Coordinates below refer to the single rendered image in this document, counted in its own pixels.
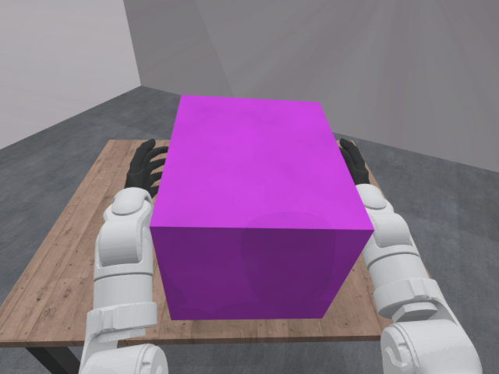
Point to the table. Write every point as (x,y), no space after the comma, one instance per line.
(46,311)

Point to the right robot hand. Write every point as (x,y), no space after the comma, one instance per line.
(355,162)

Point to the robot left upper arm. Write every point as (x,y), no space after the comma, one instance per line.
(138,359)

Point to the left robot forearm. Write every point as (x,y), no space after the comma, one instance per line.
(123,269)

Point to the right robot forearm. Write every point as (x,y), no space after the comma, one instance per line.
(403,290)

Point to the robot right upper arm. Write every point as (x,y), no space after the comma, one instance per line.
(436,346)

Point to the carton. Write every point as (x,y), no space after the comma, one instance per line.
(256,215)

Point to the left robot hand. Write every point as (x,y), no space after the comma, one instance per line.
(140,167)

